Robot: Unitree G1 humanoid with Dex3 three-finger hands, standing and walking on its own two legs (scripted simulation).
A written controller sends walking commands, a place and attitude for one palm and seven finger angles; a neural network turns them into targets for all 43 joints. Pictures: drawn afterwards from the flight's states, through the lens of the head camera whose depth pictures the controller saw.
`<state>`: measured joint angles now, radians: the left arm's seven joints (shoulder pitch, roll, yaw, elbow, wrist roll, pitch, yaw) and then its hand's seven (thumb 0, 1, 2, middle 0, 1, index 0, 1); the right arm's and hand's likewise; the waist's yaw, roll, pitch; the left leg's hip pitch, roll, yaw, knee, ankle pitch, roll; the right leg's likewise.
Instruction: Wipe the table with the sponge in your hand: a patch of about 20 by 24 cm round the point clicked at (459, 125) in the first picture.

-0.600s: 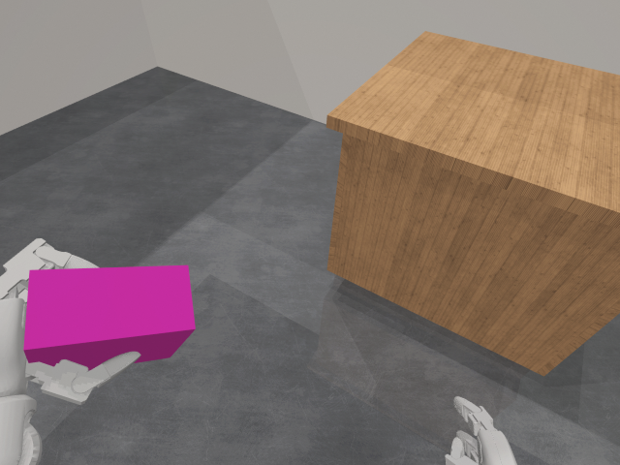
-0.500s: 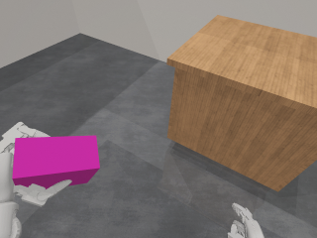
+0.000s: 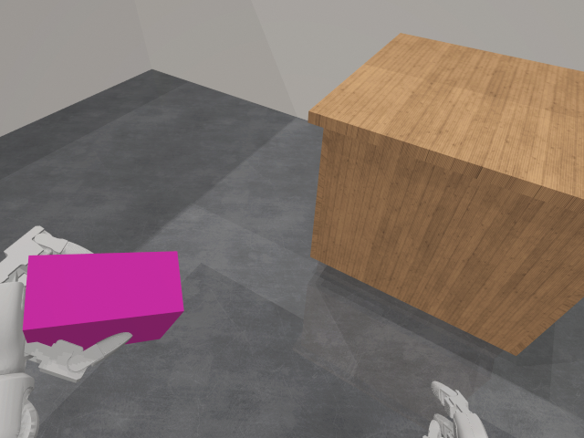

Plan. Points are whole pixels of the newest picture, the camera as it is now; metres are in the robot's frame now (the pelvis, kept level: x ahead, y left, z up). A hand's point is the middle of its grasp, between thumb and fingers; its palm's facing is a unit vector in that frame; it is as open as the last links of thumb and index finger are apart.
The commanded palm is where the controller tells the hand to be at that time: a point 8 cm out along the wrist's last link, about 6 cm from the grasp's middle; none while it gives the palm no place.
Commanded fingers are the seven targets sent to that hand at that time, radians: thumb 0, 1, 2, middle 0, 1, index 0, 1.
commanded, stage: walk to a spot facing it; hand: left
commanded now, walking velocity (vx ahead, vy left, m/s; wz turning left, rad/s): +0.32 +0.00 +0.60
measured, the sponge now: (128, 302) +0.23 +0.20 +0.14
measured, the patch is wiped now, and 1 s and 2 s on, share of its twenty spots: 0.00 0.00 0.00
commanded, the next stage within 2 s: none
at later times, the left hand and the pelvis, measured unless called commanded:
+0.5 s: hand (17, 286) +0.21 +0.29 +0.18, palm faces +0.57 -0.73 -0.38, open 10.5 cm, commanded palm +0.16 +0.32 +0.18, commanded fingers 0.00 0.10 1.30 -1.20 -1.60 -1.20 -1.60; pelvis +0.06 +0.01 +0.01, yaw +12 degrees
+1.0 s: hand (87, 237) +0.28 +0.25 +0.18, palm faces +0.65 -0.53 -0.54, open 10.5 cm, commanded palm +0.20 +0.27 +0.18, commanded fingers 0.00 0.10 1.30 -1.20 -1.60 -1.20 -1.60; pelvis +0.18 -0.05 +0.01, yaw +25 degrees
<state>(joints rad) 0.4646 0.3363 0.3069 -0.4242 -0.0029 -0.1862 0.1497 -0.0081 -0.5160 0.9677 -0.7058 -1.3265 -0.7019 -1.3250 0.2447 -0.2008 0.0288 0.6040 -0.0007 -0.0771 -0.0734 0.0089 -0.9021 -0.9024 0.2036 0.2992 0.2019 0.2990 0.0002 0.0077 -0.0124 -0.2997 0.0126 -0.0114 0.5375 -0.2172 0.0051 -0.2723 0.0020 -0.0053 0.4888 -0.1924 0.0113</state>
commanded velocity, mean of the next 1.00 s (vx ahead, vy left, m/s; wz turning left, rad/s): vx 0.22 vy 0.00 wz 0.49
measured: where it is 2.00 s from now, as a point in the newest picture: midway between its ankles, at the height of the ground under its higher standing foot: outside the picture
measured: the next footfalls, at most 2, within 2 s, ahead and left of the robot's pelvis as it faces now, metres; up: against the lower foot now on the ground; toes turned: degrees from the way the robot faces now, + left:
right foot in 0.68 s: +0.19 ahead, -0.09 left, +0.00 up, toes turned +7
left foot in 1.16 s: +0.26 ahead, +0.11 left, +0.00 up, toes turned +39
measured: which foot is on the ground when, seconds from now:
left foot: down 0.00-0.68, up 0.70-1.00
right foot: down 0.00-0.22, up 0.24-0.66, down 0.68-1.00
